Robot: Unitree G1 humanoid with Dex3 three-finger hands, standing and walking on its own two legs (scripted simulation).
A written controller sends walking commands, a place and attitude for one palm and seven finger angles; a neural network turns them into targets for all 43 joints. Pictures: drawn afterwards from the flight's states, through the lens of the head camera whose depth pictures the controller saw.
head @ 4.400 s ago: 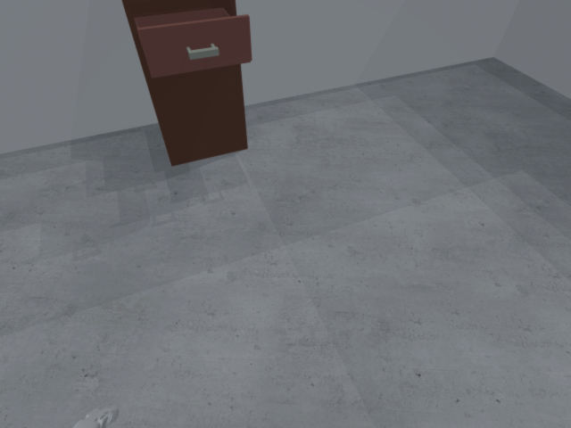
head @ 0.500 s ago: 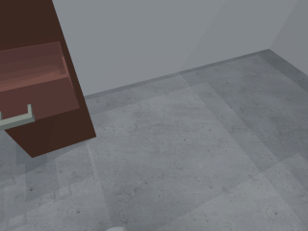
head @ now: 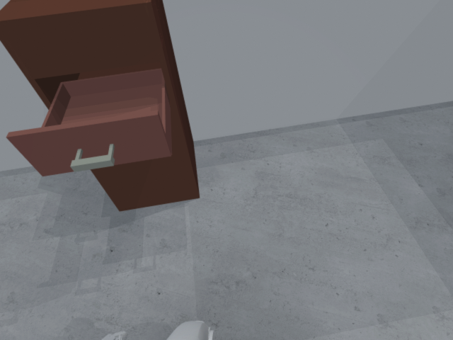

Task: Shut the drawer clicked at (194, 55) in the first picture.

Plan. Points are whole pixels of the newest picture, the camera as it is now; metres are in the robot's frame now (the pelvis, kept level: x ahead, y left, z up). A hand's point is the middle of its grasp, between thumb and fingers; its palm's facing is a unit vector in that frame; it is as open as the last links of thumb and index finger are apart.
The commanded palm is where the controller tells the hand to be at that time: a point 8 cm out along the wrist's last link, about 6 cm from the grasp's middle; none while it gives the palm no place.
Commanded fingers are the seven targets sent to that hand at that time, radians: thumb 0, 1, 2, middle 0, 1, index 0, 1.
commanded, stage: turn to face it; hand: left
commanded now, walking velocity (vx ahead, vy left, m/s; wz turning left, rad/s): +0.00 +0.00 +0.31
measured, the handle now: (94, 156) +0.56 +0.40 -0.06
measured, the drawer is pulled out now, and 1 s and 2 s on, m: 0.27 0.27 0.27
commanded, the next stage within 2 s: take the last steps up to it in 0.14 s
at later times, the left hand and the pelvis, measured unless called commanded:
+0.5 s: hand out of the picture +0.00 +0.26 -0.17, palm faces +0.19 -0.96 -0.21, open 7.4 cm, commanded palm none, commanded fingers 0.00 0.90 0.90 -0.20 -0.30 -0.20 -0.30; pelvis +0.00 +0.05 +0.01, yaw +9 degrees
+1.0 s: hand out of the picture +0.06 +0.21 -0.15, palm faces +0.27 -0.94 -0.22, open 7.2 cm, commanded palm none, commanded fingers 0.00 0.90 0.90 -0.20 -0.30 -0.20 -0.30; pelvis +0.12 +0.04 +0.01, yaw +12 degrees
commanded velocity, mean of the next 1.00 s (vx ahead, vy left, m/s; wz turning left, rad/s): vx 0.23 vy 0.05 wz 0.13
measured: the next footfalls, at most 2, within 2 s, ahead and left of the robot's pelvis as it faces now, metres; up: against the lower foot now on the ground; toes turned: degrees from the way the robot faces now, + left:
left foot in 0.24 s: +0.01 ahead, +0.13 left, +0.00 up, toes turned +11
right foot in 0.74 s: +0.15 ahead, -0.06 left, +0.00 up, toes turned +4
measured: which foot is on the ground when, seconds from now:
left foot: up 0.00-0.22, down 0.24-0.74, up 0.76-1.00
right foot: down 0.00-0.26, up 0.28-0.72, down 0.74-1.00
